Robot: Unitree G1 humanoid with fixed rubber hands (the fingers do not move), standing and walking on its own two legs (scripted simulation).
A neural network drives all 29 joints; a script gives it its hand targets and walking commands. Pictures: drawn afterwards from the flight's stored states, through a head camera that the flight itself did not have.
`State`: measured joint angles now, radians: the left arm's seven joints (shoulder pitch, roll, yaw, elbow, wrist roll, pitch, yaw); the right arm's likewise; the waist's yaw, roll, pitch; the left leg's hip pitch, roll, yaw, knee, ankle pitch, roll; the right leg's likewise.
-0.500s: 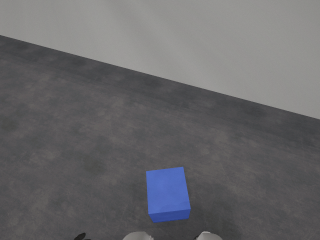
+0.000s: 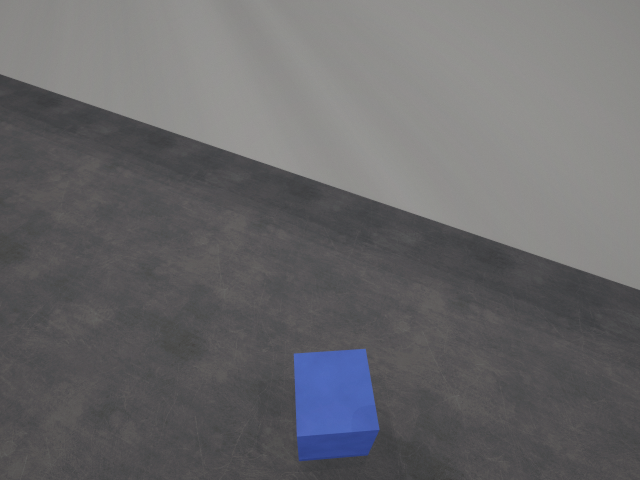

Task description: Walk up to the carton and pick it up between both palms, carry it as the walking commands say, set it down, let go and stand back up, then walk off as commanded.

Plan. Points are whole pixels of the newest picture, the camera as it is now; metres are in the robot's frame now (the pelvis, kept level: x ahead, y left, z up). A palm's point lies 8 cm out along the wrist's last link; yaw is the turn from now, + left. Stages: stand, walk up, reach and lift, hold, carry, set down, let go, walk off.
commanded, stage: walk up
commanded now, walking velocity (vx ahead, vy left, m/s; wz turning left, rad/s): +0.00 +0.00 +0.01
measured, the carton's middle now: (331, 405) +0.43 -0.02 -0.65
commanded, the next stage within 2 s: stand in 0.36 s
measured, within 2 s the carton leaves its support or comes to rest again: neither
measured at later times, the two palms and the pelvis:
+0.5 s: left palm out of the picture -0.03 +0.21 -0.14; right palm out of the picture -0.03 -0.23 -0.14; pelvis -0.01 -0.01 +0.00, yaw +1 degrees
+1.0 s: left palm out of the picture +0.11 +0.20 -0.15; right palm out of the picture +0.13 -0.23 -0.15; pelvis -0.02 -0.01 -0.03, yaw +2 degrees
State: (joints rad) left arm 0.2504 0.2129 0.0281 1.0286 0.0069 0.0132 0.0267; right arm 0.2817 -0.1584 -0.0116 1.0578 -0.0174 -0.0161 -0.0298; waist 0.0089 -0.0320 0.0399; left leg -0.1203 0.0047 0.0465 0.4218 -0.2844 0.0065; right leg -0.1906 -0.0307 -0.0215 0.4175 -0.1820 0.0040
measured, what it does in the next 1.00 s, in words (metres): stands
